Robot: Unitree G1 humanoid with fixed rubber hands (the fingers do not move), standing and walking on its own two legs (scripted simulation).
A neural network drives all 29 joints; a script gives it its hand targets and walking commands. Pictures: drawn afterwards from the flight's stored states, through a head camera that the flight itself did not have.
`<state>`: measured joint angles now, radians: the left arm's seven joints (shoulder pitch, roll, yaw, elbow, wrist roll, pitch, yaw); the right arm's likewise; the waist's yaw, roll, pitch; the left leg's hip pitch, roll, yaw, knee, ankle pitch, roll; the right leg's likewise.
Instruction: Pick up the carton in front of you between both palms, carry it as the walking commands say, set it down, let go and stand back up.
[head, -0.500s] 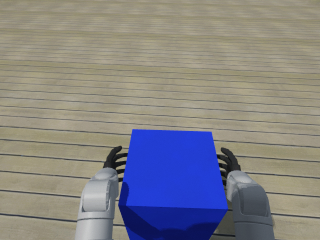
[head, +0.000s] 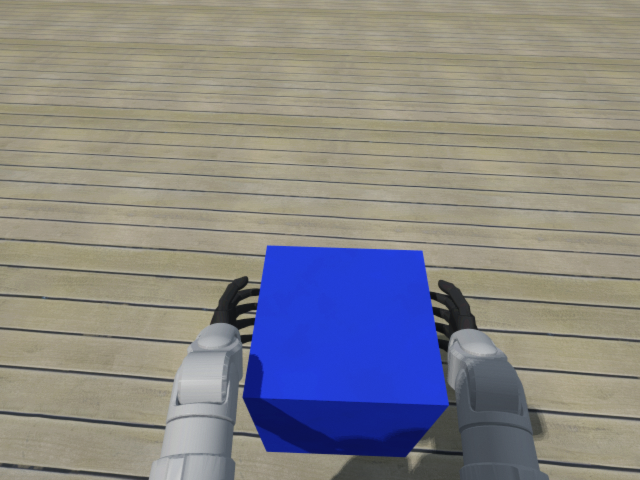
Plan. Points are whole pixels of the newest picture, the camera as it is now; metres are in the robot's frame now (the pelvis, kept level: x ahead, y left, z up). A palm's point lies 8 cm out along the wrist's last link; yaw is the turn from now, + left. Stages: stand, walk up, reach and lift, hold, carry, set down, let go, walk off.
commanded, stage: carry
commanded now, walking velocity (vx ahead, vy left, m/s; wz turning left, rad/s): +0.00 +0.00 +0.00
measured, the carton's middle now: (339, 357) +0.30 +0.00 -0.03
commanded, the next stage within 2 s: hold in 0.30 s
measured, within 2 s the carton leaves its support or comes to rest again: neither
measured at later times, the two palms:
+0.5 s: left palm (229, 338) +0.28 +0.14 +0.04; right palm (467, 343) +0.28 -0.16 +0.04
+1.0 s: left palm (265, 353) +0.34 +0.12 -0.11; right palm (448, 368) +0.32 -0.18 -0.11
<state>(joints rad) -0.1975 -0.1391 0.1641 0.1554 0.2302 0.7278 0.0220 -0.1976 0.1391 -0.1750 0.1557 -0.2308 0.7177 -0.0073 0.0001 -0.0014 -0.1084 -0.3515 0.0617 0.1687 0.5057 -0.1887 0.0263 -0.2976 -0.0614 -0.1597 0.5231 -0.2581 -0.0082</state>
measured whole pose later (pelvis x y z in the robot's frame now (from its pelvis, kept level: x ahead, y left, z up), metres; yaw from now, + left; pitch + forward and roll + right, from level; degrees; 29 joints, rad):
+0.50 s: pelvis +0.00 +0.00 +0.01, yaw +0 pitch -6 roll +0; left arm -0.20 -0.14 0.16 0.16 0.25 0.74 0.02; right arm -0.21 0.14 -0.18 0.18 -0.25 0.72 0.01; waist 0.00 -0.02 0.05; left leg -0.13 0.04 0.12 0.40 -0.16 0.01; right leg -0.08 -0.03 -0.09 0.43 -0.23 -0.02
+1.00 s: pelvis -0.04 +0.00 -0.05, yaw -6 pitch +15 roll +0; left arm -0.63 -0.16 0.49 0.58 0.39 0.26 -0.02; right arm -0.64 0.14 -0.49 0.60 -0.37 0.24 0.03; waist 0.02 -0.02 0.13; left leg -0.86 0.00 0.04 0.89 -0.28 0.02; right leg -0.84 0.02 0.00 0.91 -0.33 -0.02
